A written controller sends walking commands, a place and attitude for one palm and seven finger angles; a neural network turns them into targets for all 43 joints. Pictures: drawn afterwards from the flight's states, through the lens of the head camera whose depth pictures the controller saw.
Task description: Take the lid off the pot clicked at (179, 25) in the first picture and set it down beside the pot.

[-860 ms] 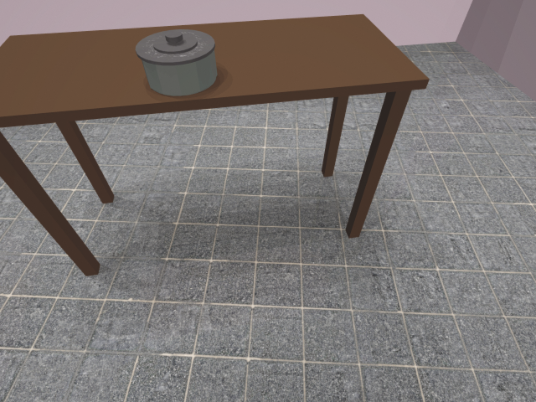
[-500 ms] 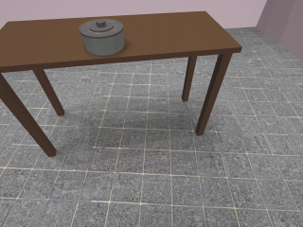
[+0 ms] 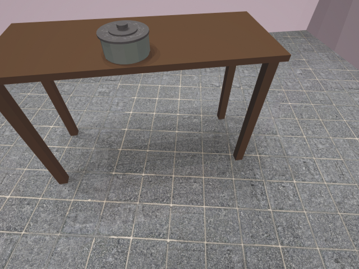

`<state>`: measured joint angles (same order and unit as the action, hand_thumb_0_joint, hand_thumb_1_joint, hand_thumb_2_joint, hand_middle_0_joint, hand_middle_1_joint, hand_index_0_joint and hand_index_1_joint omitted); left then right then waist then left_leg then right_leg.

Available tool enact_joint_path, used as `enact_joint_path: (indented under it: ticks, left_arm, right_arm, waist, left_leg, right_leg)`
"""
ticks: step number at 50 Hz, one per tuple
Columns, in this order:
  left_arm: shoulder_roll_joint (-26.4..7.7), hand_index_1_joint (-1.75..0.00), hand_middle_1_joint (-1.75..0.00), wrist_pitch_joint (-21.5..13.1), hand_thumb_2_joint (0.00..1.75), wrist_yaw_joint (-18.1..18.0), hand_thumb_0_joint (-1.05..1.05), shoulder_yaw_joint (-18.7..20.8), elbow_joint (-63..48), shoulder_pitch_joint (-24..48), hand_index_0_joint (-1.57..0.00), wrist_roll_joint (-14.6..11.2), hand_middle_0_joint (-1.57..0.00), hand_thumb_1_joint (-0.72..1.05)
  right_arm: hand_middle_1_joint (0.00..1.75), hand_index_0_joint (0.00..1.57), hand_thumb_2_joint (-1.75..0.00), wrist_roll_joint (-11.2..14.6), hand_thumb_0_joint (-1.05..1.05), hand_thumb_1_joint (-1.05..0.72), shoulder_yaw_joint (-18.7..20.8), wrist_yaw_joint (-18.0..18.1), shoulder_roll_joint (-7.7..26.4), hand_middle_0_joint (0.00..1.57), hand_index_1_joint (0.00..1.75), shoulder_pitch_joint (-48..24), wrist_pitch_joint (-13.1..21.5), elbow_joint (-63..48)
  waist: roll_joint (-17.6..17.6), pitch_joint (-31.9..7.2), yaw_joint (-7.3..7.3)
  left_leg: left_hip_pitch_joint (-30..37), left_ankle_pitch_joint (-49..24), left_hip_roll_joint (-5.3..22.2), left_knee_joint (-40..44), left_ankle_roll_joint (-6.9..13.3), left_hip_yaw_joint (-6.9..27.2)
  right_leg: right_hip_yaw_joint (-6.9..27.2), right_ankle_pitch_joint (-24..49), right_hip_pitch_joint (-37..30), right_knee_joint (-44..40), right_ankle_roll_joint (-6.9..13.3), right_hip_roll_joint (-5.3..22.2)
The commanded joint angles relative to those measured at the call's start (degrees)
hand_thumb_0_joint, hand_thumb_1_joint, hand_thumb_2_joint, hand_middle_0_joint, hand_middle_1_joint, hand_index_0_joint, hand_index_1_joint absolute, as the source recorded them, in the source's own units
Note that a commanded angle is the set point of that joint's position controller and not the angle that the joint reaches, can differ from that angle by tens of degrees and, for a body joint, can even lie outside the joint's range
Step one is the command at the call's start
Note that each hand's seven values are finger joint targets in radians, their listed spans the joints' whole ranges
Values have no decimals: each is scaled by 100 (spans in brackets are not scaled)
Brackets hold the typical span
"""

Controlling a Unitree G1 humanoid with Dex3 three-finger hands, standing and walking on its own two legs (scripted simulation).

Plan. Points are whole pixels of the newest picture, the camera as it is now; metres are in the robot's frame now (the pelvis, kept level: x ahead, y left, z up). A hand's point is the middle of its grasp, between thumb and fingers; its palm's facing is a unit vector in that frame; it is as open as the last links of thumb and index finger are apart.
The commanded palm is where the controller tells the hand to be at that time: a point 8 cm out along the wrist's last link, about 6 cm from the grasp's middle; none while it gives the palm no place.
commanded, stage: turn to face it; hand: left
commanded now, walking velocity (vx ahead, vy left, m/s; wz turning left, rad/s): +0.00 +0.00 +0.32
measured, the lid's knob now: (122, 25) +0.92 +0.28 +0.13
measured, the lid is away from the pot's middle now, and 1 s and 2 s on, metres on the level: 0.00 0.00 0.00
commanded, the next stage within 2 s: take the last steps up to it in 0.48 s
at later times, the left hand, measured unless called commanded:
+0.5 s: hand out of the picture -0.01 +0.21 -0.19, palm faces +0.14 -0.96 -0.24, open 7.4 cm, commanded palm none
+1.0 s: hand out of the picture +0.03 +0.21 -0.17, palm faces +0.21 -0.96 -0.18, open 7.4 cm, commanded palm none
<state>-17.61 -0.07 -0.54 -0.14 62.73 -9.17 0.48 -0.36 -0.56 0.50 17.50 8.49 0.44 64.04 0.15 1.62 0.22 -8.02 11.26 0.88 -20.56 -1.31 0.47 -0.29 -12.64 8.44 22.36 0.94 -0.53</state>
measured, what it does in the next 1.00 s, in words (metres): lifts its right foot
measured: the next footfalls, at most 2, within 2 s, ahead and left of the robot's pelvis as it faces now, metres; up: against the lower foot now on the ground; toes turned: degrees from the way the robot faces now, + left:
right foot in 1.12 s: +0.21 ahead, -0.09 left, +0.00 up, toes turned +5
left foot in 1.54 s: +0.31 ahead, +0.16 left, +0.00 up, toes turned +20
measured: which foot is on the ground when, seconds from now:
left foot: down 0.00-1.00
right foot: down 0.00-0.74, up 0.76-1.00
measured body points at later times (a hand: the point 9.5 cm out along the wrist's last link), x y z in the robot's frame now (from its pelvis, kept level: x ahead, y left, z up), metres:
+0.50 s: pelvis -0.02 +0.01 -0.01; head +0.00 +0.02 +0.44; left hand -0.02 +0.26 -0.17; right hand +0.04 -0.22 -0.17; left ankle +0.00 +0.14 -0.75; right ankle -0.01 -0.11 -0.75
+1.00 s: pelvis +0.04 +0.02 +0.00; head +0.05 +0.03 +0.45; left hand +0.02 +0.26 -0.16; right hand +0.03 -0.20 -0.16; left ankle -0.03 +0.12 -0.75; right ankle +0.11 -0.09 -0.70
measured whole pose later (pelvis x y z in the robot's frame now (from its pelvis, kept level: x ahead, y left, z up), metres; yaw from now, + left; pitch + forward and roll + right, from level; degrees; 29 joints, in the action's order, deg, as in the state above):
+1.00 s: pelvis +0.04 +0.02 +0.00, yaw +11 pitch +0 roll +1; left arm -10.3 0.8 1.1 2.5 59.1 -16.5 1.4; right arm -1.2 1.6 1.3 7.9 23.4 2.9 62.5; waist -1.1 0.3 1.2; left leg -5.5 14.4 0.0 -19.4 1.1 -4.4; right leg -3.6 -17.3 28.2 49.2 -0.8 4.5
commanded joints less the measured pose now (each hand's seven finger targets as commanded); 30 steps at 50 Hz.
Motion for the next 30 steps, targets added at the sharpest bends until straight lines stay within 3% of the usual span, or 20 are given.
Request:
enact_joint_path:
  ticks: [1,8,12,16,20,23,25,26,28,29,30]
  left_arm:
    - [-759,-30,-30,-33,90,-93,0,149,-347,-114,-20,2,-20,90]
    - [-675,-30,-30,60,90,-152,0,207,-525,-312,-20,8,-20,90]
    - [-591,-30,-30,90,90,-161,0,244,-624,-350,-20,20,-20,90]
    - [-380,-30,-30,112,90,-167,0,275,-694,-426,-20,23,-20,90]
    - [-123,-30,-30,108,90,-188,0,278,-705,-633,-20,30,-20,90]
    - [-39,-30,-30,98,90,-191,0,288,-669,-828,-20,49,-20,90]
    - [-87,-30,-30,69,90,-189,0,319,-656,-938,-20,56,-20,90]
    - [-186,-30,-30,65,90,-192,0,348,-666,-938,-20,66,-20,90]
    - [-485,-30,-30,68,90,-196,0,429,-777,-956,-20,81,-20,90]
    - [-448,-30,-30,58,90,-203,0,422,-810,-922,-20,95,-20,90]
    - [-406,-30,-30,37,90,-199,0,406,-806,-881,-20,123,-20,90]
  right_arm:
    - [30,20,-90,-15,0,-90,119,32,607,20,30,36,37,-341]
    - [30,20,-90,-27,0,-90,168,21,349,20,30,267,-107,-487]
    - [30,20,-90,-23,0,-90,221,23,259,20,30,397,-134,-548]
    - [30,20,-90,-39,0,-90,253,28,217,20,30,477,-115,-622]
    - [30,20,-90,-28,0,-90,315,59,333,20,30,498,-78,-728]
    - [30,20,-90,-23,0,-90,353,71,298,20,30,456,-89,-821]
    - [30,20,-90,-21,0,-90,339,62,172,20,30,468,-102,-888]
    - [30,20,-90,-24,0,-90,330,49,71,20,30,480,-131,-925]
    - [30,20,-90,-35,0,-90,359,53,-118,20,30,571,-203,-992]
    - [30,20,-90,-60,0,-90,380,49,-130,20,30,474,-222,-1013]
    - [30,20,-90,-68,0,-90,377,30,-176,20,30,497,-220,-982]
  waist:
    - [-33,-297,-59]
    - [-259,-193,-59]
    - [-300,-105,-29]
    - [123,-63,-49]
    - [678,-182,-109]
    - [613,-144,-160]
    - [244,-180,-173]
    - [-121,-144,-166]
    - [-1087,-212,-169]
    - [-1141,-89,-177]
    - [-1000,-25,-141]
  left_leg:
    - [-154,-1012,506,-8,199,484]
    - [-546,-869,281,-672,128,405]
    - [-618,-781,248,-874,185,502]
    - [-940,-727,393,-606,352,963]
    - [-1161,-680,735,-101,670,1766]
    - [-1403,-296,681,-69,700,1816]
    - [-1618,-202,410,-449,547,1435]
    - [-1695,-25,157,-871,408,1029]
    - [-1673,525,-139,-2105,198,167]
    - [-1608,1245,-56,-2655,153,77]
    - [-1578,1548,76,-2983,141,-31]
  right_leg:
    - [432,832,-13,-176,-37,807]
    - [444,664,178,-14,93,1096]
    - [334,272,437,105,136,1091]
    - [34,-237,428,424,-7,829]
    - [-200,-444,214,875,-158,468]
    - [-146,-486,82,758,-149,483]
    - [60,-425,-113,404,-57,764]
    - [248,-526,-54,145,70,1083]
    - [844,-578,177,-477,582,2023]
    - [998,-276,465,-616,836,2252]
    - [877,-497,624,-719,910,2301]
